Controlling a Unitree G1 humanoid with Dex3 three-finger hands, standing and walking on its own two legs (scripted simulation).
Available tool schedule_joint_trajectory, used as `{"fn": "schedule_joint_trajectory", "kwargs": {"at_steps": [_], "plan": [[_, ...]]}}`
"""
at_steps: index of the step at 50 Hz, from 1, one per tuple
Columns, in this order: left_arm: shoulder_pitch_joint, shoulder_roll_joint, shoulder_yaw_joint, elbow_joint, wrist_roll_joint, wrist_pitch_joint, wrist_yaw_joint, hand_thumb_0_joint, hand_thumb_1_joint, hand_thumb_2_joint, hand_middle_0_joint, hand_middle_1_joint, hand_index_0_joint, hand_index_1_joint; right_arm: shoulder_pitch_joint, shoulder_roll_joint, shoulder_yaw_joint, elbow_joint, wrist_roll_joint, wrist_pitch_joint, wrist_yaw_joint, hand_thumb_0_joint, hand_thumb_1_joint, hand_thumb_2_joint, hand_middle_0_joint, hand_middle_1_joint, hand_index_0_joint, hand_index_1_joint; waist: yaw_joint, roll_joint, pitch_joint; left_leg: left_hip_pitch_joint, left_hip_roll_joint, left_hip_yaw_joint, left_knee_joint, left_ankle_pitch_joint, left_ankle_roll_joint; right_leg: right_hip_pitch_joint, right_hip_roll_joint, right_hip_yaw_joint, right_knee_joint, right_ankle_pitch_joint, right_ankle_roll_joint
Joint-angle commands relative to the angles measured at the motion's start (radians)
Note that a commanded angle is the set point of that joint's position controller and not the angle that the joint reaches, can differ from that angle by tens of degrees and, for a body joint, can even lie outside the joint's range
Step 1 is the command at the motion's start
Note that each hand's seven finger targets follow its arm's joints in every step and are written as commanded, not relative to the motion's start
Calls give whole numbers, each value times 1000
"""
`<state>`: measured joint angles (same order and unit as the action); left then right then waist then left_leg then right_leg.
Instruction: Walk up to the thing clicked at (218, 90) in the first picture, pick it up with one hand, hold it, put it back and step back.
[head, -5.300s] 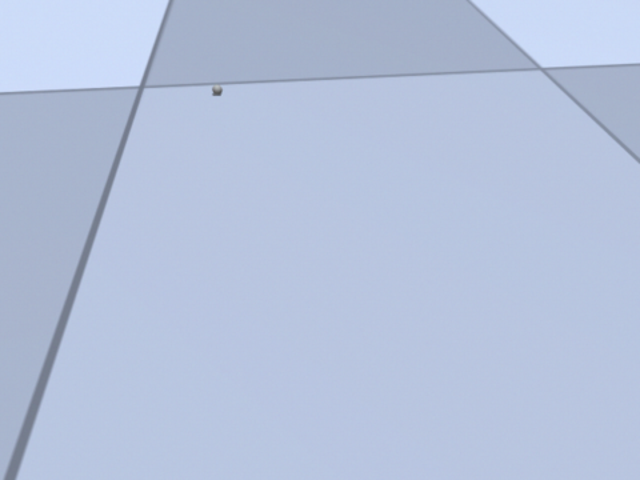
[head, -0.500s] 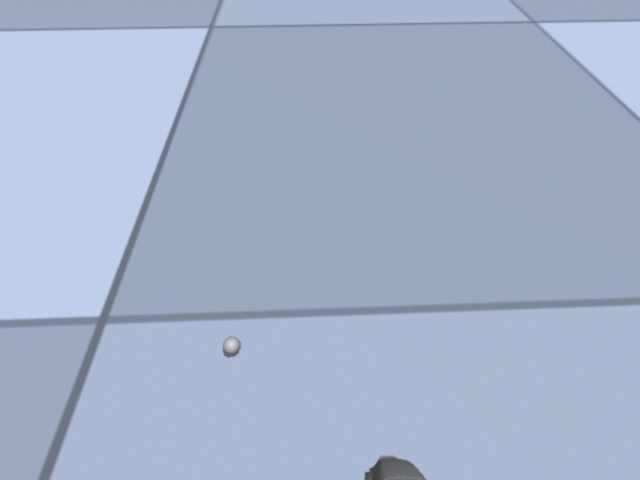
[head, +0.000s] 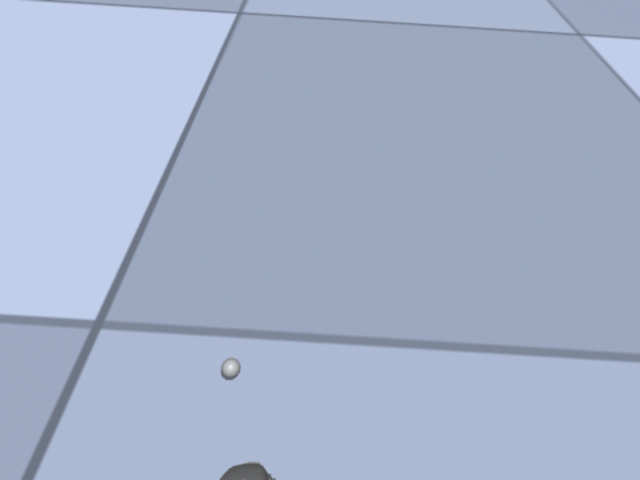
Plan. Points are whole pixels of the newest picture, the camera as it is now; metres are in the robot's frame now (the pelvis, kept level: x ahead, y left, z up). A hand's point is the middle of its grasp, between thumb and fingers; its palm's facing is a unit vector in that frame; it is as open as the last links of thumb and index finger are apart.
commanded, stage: walk up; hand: left
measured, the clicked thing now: (230, 367) +0.52 +0.26 -0.73
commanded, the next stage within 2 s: stand in 1.78 s
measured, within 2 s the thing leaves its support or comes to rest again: neither
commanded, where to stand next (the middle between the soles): +0.13 +0.01 m, yaw +0 degrees
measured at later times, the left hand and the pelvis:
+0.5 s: hand out of the picture +0.09 +0.28 -0.14, palm faces -0.06 -0.91 -0.41, open 7.4 cm; pelvis +0.04 +0.00 +0.00, yaw -2 degrees
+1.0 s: hand (137, 455) +0.17 +0.25 -0.13, palm faces -0.05 -0.95 -0.32, open 7.4 cm; pelvis +0.06 +0.01 +0.02, yaw -2 degrees
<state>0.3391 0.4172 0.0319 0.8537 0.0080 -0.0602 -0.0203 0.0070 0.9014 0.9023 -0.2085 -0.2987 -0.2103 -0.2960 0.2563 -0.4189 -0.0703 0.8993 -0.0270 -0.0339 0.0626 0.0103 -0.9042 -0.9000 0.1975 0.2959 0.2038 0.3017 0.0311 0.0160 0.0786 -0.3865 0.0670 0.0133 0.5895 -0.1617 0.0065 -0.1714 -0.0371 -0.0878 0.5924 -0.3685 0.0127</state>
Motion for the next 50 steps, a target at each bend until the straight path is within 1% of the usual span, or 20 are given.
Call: {"fn": "schedule_joint_trajectory", "kwargs": {"at_steps": [1,2,3,4,6,7,9,13,15,17,18,19,20,21,23,25,27,30,37,50], "plan": [[51,107,18,-88,-20,-11,18,0,900,900,-200,-300,-200,-300,147,-295,-79,-41,-5,-46,-48,0,-900,-900,200,300,200,300,-72,318,-157,415,234,-367,-209,52,124,-342,7,4,385,17,-54],[86,168,37,-56,-20,5,28,0,900,900,-200,-300,-200,-300,122,-323,-84,-69,13,-45,-47,0,-900,-900,200,300,200,300,-60,209,-135,398,340,-547,-285,-34,233,-415,57,57,458,-200,-54],[55,217,48,-35,-7,13,39,0,900,900,-200,-300,-200,-300,108,-329,-91,-59,27,-39,-46,0,-900,-900,200,300,200,300,-66,197,-97,336,375,-588,-288,-96,289,-407,2,104,524,-225,-54],[15,237,48,-31,-2,14,37,0,900,900,-200,-300,-200,-300,82,-294,-83,-67,29,-33,-50,0,-900,-900,200,300,200,300,-65,132,-56,248,330,-497,-291,-70,276,-394,-13,133,537,-202,-56],[30,221,51,-9,-11,17,27,0,900,900,-200,-300,-200,-300,3,-238,-56,-93,19,-33,-55,0,-900,-900,200,300,200,300,-34,138,-27,152,202,-256,-278,-6,191,-316,-37,154,442,-113,-56],[66,208,52,9,-13,19,21,0,900,900,-200,-300,-200,-300,-14,-242,-52,-92,21,-35,-56,0,-900,-900,200,300,200,300,-18,175,-40,153,179,-207,-258,-2,186,-297,-38,116,409,-76,-51],[66,183,47,24,-8,25,17,0,900,900,-200,-300,-200,-300,-14,-239,-47,-91,17,-31,-58,0,-900,-900,200,300,200,300,-27,186,-62,155,155,-173,-249,-16,192,-271,-26,84,325,-35,-32],[20,161,48,43,0,22,26,0,900,900,-200,-300,-200,-300,-55,-224,-34,-101,13,-15,-59,0,-900,-900,200,300,200,300,-31,155,-74,76,183,-152,-187,67,207,-157,-10,58,155,13,-16],[21,159,53,62,4,23,29,0,900,900,-200,-300,-200,-300,-75,-226,-30,-101,15,-4,-57,0,-900,-900,200,300,200,300,-23,142,-82,17,175,-145,-152,-8,189,-72,13,38,86,60,-22],[39,157,54,82,11,15,36,0,900,900,-200,-300,-200,-300,-117,-183,-10,-101,29,9,-56,0,-900,-900,200,300,200,300,10,90,-94,-49,151,-132,-83,-100,136,29,14,56,-44,130,-44],[18,178,58,80,17,9,39,0,900,900,-200,-300,-200,-300,-100,-147,5,-93,33,13,-56,0,-900,-900,200,300,200,300,9,7,-91,-80,120,-112,-33,-157,94,51,-33,136,-116,131,-62],[-48,230,63,57,27,-1,40,0,900,900,-200,-300,-200,-300,-70,-102,16,-85,37,16,-56,0,-900,-900,200,300,200,300,-29,-162,-61,-91,32,-55,73,-227,41,-31,-182,385,-234,67,-113],[-131,270,62,39,19,-3,38,0,900,900,-200,-300,-200,-300,-71,-112,14,-65,35,22,-61,0,-900,-900,200,300,200,300,-43,-200,-26,-33,-42,-6,145,-323,15,-159,-299,515,-326,-57,-190],[-201,286,59,34,17,5,34,0,900,900,-200,-300,-200,-300,-64,-163,-5,-30,30,22,-66,0,-900,-900,200,300,200,300,-49,-200,-10,97,-22,-28,183,-339,19,-292,-313,495,-299,-48,-232],[-217,215,35,42,7,13,30,0,900,900,-200,-300,-200,-300,-56,-166,-2,10,37,13,-59,0,-900,-900,200,300,200,300,-71,-147,-5,202,-17,-23,26,-226,29,-324,-187,303,-247,-13,-141],[-223,189,29,60,2,10,29,0,900,900,-200,-300,-200,-300,-58,-162,1,39,37,4,-58,0,-900,-900,200,300,200,300,-63,-148,-77,212,14,-59,-76,-37,37,-195,-125,219,-171,130,-79],[-206,185,26,81,-5,16,25,0,900,900,-200,-300,-200,-300,-99,-175,7,46,27,0,-59,0,-900,-900,200,300,200,300,-37,-124,-114,194,48,-119,-142,-112,47,-148,-98,213,-176,70,-64],[-232,175,23,105,-4,22,21,0,900,900,-200,-300,-200,-300,-131,-172,16,80,25,0,-54,0,-900,-900,200,300,200,300,-28,-104,-53,123,34,-111,-186,-211,35,-121,-97,220,-239,-102,-61],[-255,157,15,165,-15,18,23,0,900,900,-200,-300,-200,-300,-170,-163,38,147,25,-19,-58,0,-900,-900,200,300,200,300,-12,13,-104,167,66,-113,-241,71,28,16,-88,164,-221,240,-52],[-320,143,2,235,-8,30,16,0,900,900,-200,-300,-200,-300,-211,-160,30,201,20,-12,-66,0,-900,-900,200,300,200,300,-33,10,-99,214,72,-97,-323,8,19,44,-92,151,-290,244,-32]]}}
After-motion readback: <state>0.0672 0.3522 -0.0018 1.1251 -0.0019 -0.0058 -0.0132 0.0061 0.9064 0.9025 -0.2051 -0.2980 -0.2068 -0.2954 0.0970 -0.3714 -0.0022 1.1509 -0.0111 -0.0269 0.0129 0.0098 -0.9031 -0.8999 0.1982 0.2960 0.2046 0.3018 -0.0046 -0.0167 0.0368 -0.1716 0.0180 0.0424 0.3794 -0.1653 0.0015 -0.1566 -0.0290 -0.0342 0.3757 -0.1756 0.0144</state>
